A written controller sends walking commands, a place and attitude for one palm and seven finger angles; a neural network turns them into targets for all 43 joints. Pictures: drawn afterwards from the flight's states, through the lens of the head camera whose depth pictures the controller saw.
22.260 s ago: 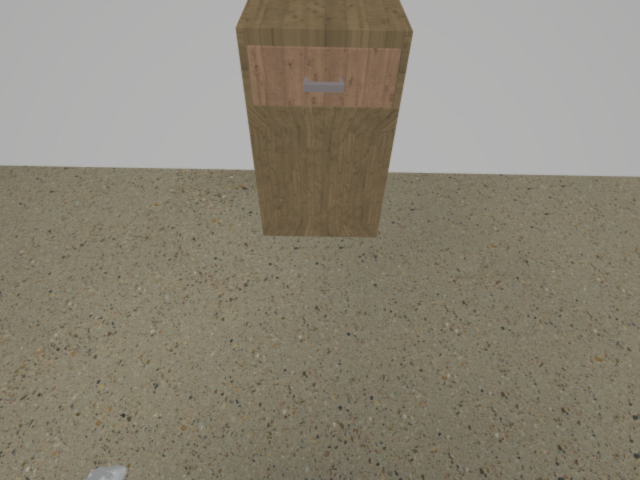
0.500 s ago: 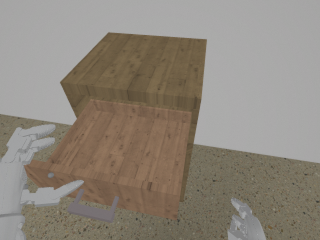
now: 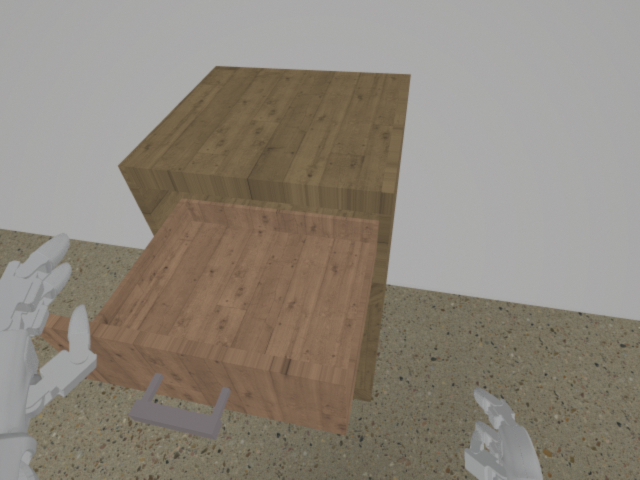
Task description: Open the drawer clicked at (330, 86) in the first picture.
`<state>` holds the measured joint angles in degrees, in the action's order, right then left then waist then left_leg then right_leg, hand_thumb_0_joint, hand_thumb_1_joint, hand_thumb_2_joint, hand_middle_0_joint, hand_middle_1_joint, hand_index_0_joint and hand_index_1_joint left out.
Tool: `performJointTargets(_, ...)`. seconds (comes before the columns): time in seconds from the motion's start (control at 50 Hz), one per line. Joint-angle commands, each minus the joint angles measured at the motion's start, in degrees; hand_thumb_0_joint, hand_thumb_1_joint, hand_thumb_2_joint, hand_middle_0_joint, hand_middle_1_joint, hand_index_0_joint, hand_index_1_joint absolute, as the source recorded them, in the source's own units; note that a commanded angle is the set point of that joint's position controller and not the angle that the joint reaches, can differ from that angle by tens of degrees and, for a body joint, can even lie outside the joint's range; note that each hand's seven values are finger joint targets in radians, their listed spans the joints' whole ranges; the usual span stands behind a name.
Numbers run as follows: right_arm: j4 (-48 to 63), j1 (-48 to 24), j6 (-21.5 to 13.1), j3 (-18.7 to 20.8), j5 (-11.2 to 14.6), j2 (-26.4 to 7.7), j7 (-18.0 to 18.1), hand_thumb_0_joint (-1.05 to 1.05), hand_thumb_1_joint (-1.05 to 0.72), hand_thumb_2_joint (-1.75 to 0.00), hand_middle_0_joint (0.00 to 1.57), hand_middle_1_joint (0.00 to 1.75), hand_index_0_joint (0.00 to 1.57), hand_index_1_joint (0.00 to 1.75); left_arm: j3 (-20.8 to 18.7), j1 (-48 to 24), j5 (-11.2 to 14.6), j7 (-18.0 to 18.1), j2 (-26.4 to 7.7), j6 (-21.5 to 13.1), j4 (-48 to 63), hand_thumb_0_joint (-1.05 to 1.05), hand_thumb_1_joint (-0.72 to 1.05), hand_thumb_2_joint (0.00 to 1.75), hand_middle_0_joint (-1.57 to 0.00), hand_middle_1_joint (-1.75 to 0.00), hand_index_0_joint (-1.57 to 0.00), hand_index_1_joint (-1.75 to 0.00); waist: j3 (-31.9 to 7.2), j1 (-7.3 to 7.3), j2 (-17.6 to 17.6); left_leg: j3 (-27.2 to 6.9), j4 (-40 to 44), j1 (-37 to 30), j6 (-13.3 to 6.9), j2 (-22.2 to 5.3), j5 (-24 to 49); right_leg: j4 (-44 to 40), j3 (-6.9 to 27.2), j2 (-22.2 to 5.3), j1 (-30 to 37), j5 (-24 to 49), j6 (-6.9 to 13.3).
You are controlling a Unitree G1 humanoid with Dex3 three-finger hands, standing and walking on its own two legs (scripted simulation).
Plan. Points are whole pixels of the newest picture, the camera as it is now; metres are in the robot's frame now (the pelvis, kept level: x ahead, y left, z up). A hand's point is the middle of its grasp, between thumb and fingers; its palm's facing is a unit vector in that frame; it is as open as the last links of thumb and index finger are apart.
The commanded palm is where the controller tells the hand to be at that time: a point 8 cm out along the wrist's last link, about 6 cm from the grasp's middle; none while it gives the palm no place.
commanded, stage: draw the hand back to the body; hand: left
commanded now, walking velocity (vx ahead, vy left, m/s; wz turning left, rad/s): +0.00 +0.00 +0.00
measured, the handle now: (182, 403) +0.22 +0.23 -0.06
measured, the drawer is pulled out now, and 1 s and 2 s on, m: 0.30 0.30 0.30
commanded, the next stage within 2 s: step back with the hand held close in 0.06 s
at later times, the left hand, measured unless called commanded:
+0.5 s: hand (73, 372) +0.17 +0.25 +0.15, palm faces +0.31 -0.80 -0.52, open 7.4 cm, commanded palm +0.10 +0.30 +0.18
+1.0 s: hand (19, 421) +0.12 +0.26 +0.16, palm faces +0.38 -0.78 -0.49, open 7.4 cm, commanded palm +0.05 +0.30 +0.18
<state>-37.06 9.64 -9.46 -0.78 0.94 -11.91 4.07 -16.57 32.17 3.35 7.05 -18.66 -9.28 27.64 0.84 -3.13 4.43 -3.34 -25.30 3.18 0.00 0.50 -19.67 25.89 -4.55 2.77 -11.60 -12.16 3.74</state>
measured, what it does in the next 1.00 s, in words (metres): shifts its weight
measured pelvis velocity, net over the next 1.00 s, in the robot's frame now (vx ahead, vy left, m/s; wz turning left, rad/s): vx -0.07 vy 0.02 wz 0.02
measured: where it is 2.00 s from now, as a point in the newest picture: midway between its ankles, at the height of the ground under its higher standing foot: outside the picture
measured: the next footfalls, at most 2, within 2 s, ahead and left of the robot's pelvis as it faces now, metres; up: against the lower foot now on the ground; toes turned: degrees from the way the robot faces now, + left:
right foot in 1.52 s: -0.11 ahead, -0.12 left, +0.00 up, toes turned -3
left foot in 1.78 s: -0.18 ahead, +0.11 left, +0.00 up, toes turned +4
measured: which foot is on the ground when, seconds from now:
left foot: down 0.00-1.00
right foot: down 0.00-1.00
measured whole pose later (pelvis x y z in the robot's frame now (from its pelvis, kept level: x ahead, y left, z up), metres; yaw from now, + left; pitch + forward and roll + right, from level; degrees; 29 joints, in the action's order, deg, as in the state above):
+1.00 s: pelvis -0.07 +0.02 -0.01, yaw +1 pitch +2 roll +1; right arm -31.9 12.8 -5.5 -0.5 0.2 -11.0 3.6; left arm -23.3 36.5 0.5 9.7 -23.5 -13.8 36.0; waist 1.0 1.1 -3.1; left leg -1.4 -34.8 19.3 -1.8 3.6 -17.4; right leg 34.9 -1.9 -0.3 -25.1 -11.5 0.8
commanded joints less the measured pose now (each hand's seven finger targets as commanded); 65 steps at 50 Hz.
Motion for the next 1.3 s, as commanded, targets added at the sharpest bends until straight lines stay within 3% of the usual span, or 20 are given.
performJointTargets(0.0, 9.8, -7.3, -3.6, 2.0, 0.4, -4.6, 0.5, 0.0, -0.9, -0.9, 0.2, 0.3, 0.2, 0.3, -7.0, -3.2, 0.2, 1.1, -9.7, -3.4, 11.8, 0.0, 0.9, 0.9, -0.2, -0.3, -0.2, -0.3, -4.2, -0.09, -1.6, 2.2, 3.0, 7.5, -1.7, -2.0, 13.8, -4.8, 4.5, -6.1, 7.7, 6.1, -2.7)
performJointTargets(0.08, 9.8, -7.7, -3.8, 2.1, 0.4, -4.6, 0.6, 0.0, -0.9, -0.9, 0.2, 0.3, 0.2, 0.3, -6.9, -2.2, 0.3, 1.2, -9.3, -3.4, 10.8, 0.0, 0.9, 0.9, -0.2, -0.3, -0.2, -0.3, -3.7, -0.21, -3.7, 2.1, 3.1, 8.0, -1.8, -2.0, 12.4, -5.2, 4.6, -6.1, 7.3, 3.9, -2.8)
performJointTargets(0.14, 9.6, -7.8, -4.0, 2.0, 0.4, -4.6, 0.6, 0.0, -0.9, -0.9, 0.2, 0.3, 0.2, 0.3, -6.9, -3.6, 0.0, 1.4, -9.8, -3.7, 12.0, 0.0, 0.9, 0.9, -0.2, -0.3, -0.2, -0.3, -3.0, -0.03, 0.1, 2.3, 3.0, 7.6, -1.7, -1.8, 11.5, -6.0, 5.1, -6.4, 6.3, 2.5, -2.7)
performJointTargets(0.16, 11.7, -4.4, -2.4, 2.1, 0.3, -6.5, 0.9, 0.0, -0.9, -0.9, 0.2, 0.3, 0.2, 0.3, -17.5, -12.5, -0.7, 2.5, -18.6, -7.0, 18.3, 0.0, 0.9, 0.9, -0.2, -0.3, -0.2, -0.3, 3.6, 2.49, -4.3, -1.6, 1.2, 12.4, -2.3, -2.1, 4.7, -9.7, 14.6, -10.1, 1.2, 2.0, -1.5)
performJointTargets(0.18, 9.7, -4.3, -1.3, 2.6, -0.2, -5.2, 1.0, 0.0, -0.9, -0.9, 0.2, 0.3, 0.2, 0.3, -14.3, -6.2, -1.3, 2.3, -13.6, -6.9, 10.8, 0.0, 0.9, 0.9, -0.2, -0.3, -0.2, -0.3, 1.6, 3.19, -11.8, -1.9, -2.1, 10.6, -2.5, -1.7, 2.5, -11.5, 16.1, -12.7, 0.0, -0.4, -0.7)
performJointTargets(0.2, 10.4, -4.5, -0.6, 2.7, 0.3, -5.3, 0.6, 0.0, -0.9, -0.9, 0.2, 0.3, 0.2, 0.3, -11.5, -2.1, -1.6, 1.8, -10.5, -6.6, 9.0, 0.0, 0.9, 0.9, -0.2, -0.3, -0.2, -0.3, -0.9, 3.3, -13.8, -0.5, -5.4, 8.7, -2.8, -0.9, 2.9, -12.3, 17.2, -14.5, -1.5, 0.1, -0.5)
performJointTargets(0.22, 11.3, -5.4, -0.4, 2.7, 0.0, -5.7, 0.4, 0.0, -0.9, -0.9, 0.2, 0.3, 0.2, 0.3, -11.5, -2.4, -1.9, 1.7, -10.9, -7.2, 12.3, 0.0, 0.9, 0.9, -0.2, -0.3, -0.2, -0.3, -2.1, 3.23, -9.0, -0.1, -5.7, 8.2, -2.9, -0.7, 3.1, -11.5, 17.1, -16.0, -2.4, 3.4, 0.4)
performJointTargets(0.32, 12.1, -5.8, 1.3, 3.6, 0.4, -5.8, 0.3, 0.0, -0.9, -0.9, 0.2, 0.3, 0.2, 0.3, -11.6, 5.1, -2.1, 2.4, -10.8, -6.9, 14.5, 0.0, 0.9, 0.9, -0.2, -0.3, -0.2, -0.3, -9.9, 3.61, -2.8, -0.9, -1.3, 9.5, -2.8, -3.8, 16.0, -2.3, 10.6, -13.6, 3.4, 15.0, -0.8)
performJointTargets(0.42, 13.5, -6.0, 1.9, 4.0, 0.7, -6.1, -0.1, 0.0, -0.9, -0.9, 0.2, 0.3, 0.2, 0.3, -13.6, 5.0, -1.9, 2.5, -13.9, -7.0, 20.0, 0.0, 0.9, 0.9, -0.2, -0.3, -0.2, -0.3, -12.2, 3.38, -0.3, -4.3, -0.2, 13.6, -2.1, -6.4, 26.3, 5.8, 7.7, -11.2, 7.0, 22.3, -1.2)
performJointTargets(0.6, 13.9, -4.6, 2.2, 3.9, 0.2, -6.1, -0.4, 0.0, -0.9, -0.9, 0.2, 0.3, 0.2, 0.3, -13.5, 4.9, -1.4, 2.4, -12.5, -6.7, 18.1, 0.0, 0.9, 0.9, -0.2, -0.3, -0.2, -0.3, -6.8, 3.32, 0.0, -6.5, 2.0, 23.5, -3.1, -8.7, 16.3, 9.2, 8.0, -9.1, 5.0, 11.2, -1.8)
performJointTargets(0.78, 14.0, -2.7, 2.2, 3.4, 0.3, -6.9, -0.7, 0.0, -0.9, -0.9, 0.2, 0.3, 0.2, 0.3, -12.1, 2.2, -1.5, 3.1, -12.3, -7.5, 18.7, 0.0, 0.9, 0.9, -0.2, -0.3, -0.2, -0.3, -5.1, 4.28, -7.5, -3.7, -5.7, 21.3, -3.6, -2.8, -7.4, -6.0, 17.1, -15.0, -6.7, -10.2, 0.8)
performJointTargets(0.88, 15.0, -4.0, 0.9, 2.8, -0.3, -6.7, 0.0, 0.0, -0.9, -0.9, 0.2, 0.3, 0.2, 0.3, -12.9, 3.0, -2.8, 3.9, -12.6, -8.3, 21.4, 0.0, 0.9, 0.9, -0.2, -0.3, -0.2, -0.3, -5.1, 3.79, 5.0, -9.6, 7.4, 31.8, -5.9, -9.8, -6.2, 8.5, 8.7, -7.2, 3.3, -4.2, -3.0)
performJointTargets(0.94, 14.6, -3.7, 0.2, 3.5, -0.7, -6.2, 0.3, 0.0, -0.9, -0.9, 0.2, 0.3, 0.2, 0.3, -13.5, 2.8, -2.8, 3.8, -12.7, -8.0, 21.5, 0.0, 0.9, 0.9, -0.2, -0.3, -0.2, -0.3, -6.9, 3.29, 3.4, -10.1, 6.2, 31.9, -5.7, -12.2, 9.0, 14.8, 6.3, -5.6, 6.4, 4.4, -3.7)
performJointTargets(0.98, 14.2, -4.1, -0.1, 4.0, -0.6, -6.5, 0.1, 0.0, -0.9, -0.9, 0.2, 0.3, 0.2, 0.3, -13.5, 2.8, -2.5, 3.2, -12.2, -8.2, 19.3, 0.0, 0.9, 0.9, -0.2, -0.3, -0.2, -0.3, -4.3, 3.04, 3.2, -8.9, 5.3, 32.1, -5.7, -12.6, 9.8, 14.9, 7.1, -6.0, 4.5, 1.1, -3.5)
performJointTargets(1.04, 12.9, -3.1, 0.3, 4.3, -0.6, -6.8, -0.4, 0.0, -0.9, -0.9, 0.2, 0.3, 0.2, 0.3, -13.0, 2.8, -1.7, 2.6, -12.0, -8.3, 20.2, 0.0, 0.9, 0.9, -0.2, -0.3, -0.2, -0.3, -8.3, 3.68, -0.7, -6.0, -1.7, 26.1, -4.0, -9.7, 17.4, 10.7, 10.9, -9.0, 3.7, 12.9, -1.7)
performJointTargets(1.12, 12.3, -1.3, 2.1, 5.3, 0.4, -6.3, -1.6, 0.0, -0.9, -0.9, 0.2, 0.3, 0.2, 0.3, -14.6, 4.0, -0.8, 2.8, -14.0, -8.0, 18.3, 0.0, 0.9, 0.9, -0.2, -0.3, -0.2, -0.3, -9.9, 4.54, -14.8, 0.1, -20.3, 20.0, -0.9, 0.3, -4.6, -8.6, 25.9, -22.1, -6.5, 6.8, 5.4)
performJointTargets(1.14, 12.4, -1.8, 2.8, 5.0, 0.4, -5.7, -1.6, 0.0, -0.9, -0.9, 0.2, 0.3, 0.2, 0.3, -13.5, 4.6, -0.3, 2.8, -13.1, -7.8, 18.7, 0.0, 0.9, 0.9, -0.2, -0.3, -0.2, -0.3, -10.8, 4.08, -15.5, 0.2, -27.4, 18.6, -0.8, 0.5, -8.3, -10.6, 25.2, -24.2, -7.9, 3.6, 6.7)
performJointTargets(1.18, 13.3, -3.3, 3.7, 4.0, 0.0, -4.7, -1.3, 0.0, -0.9, -0.9, 0.2, 0.3, 0.2, 0.3, -14.6, 6.2, -0.5, 2.9, -13.5, -7.5, 20.0, 0.0, 0.9, 0.9, -0.2, -0.3, -0.2, -0.3, -11.0, 3.73, -14.4, -0.1, -24.6, 18.8, -1.0, -1.2, -9.8, -8.1, 19.8, -22.6, -6.6, 8.0, 6.1)
performJointTargets(1.24, 12.1, -3.8, 4.0, 3.1, -0.5, -4.8, -0.2, 0.0, -0.9, -0.9, 0.2, 0.3, 0.2, 0.3, -14.8, 8.2, -1.1, 2.9, -13.9, -7.7, 21.0, 0.0, 0.9, 0.9, -0.2, -0.3, -0.2, -0.3, -9.7, 4.5, -5.4, 2.5, 0.2, 13.9, -1.7, -3.1, 1.1, -0.5, 11.9, -15.4, -6.9, 7.3, -0.1)
performJointTargets(1.28, 12.8, -5.6, 1.5, 4.6, -0.9, -6.7, 0.0, 0.0, -0.9, -0.9, 0.2, 0.3, 0.2, 0.3, -14.6, 5.7, -2.4, 3.1, -14.3, -9.1, 24.9, 0.0, 0.9, 0.9, -0.2, -0.3, -0.2, -0.3, -8.5, 3.56, 10.0, -9.5, 6.2, 22.8, -6.9, -15.8, 8.8, 14.0, 5.9, -6.1, -4.0, 1.0, -4.6)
